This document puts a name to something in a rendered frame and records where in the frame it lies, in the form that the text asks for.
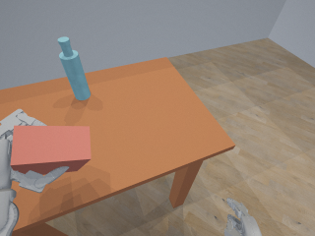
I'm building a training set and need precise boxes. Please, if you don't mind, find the table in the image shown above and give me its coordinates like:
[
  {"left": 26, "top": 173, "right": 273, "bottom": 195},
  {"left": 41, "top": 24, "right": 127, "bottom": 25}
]
[{"left": 0, "top": 57, "right": 236, "bottom": 236}]

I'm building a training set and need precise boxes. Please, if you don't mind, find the right robot hand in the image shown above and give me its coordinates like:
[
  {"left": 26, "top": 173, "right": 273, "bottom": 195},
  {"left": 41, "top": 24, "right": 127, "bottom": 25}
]
[{"left": 224, "top": 198, "right": 262, "bottom": 236}]

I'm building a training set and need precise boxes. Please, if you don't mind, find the robot left forearm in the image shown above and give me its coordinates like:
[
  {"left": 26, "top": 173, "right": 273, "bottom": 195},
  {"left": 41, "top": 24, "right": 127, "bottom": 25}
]
[{"left": 0, "top": 188, "right": 20, "bottom": 236}]

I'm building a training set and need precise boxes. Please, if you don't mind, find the left robot hand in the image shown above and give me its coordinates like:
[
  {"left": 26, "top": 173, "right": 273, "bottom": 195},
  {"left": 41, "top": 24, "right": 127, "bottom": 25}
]
[{"left": 0, "top": 108, "right": 69, "bottom": 193}]

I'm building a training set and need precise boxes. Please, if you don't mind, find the sponge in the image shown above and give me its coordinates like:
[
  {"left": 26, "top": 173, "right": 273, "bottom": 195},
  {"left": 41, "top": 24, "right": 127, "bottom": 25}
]
[{"left": 10, "top": 125, "right": 92, "bottom": 175}]

